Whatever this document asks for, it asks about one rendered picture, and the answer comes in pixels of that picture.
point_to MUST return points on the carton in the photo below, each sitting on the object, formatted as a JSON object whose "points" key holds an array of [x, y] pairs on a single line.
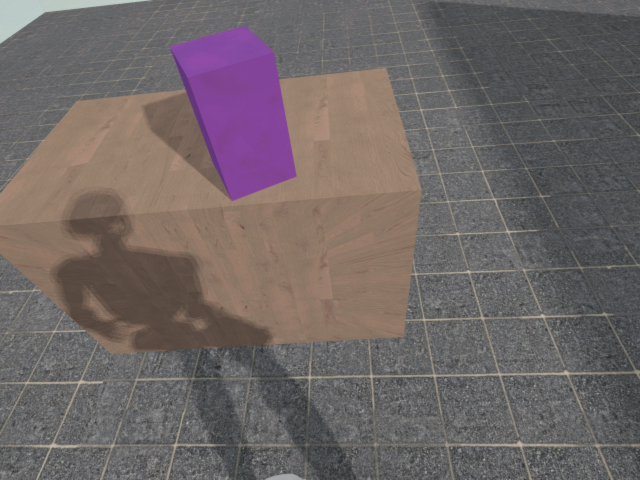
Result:
{"points": [[232, 83]]}

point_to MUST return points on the pedestal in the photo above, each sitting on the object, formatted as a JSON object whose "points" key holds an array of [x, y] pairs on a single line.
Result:
{"points": [[121, 218]]}

